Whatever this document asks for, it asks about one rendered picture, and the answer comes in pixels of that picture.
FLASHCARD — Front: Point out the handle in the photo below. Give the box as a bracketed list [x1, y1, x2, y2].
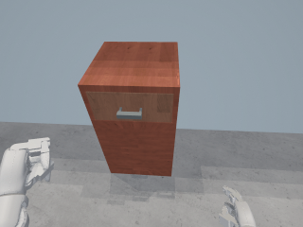
[116, 107, 142, 120]

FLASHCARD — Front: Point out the robot left hand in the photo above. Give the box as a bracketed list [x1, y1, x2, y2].
[0, 137, 54, 196]

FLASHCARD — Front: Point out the left robot forearm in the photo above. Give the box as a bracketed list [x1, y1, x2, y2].
[0, 193, 29, 227]

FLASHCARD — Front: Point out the drawer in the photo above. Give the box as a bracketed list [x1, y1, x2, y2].
[85, 91, 174, 123]

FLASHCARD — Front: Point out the cabinet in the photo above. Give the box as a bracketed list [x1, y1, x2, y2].
[78, 42, 181, 177]

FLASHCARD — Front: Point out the robot right hand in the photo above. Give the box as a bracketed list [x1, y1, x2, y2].
[219, 185, 257, 227]

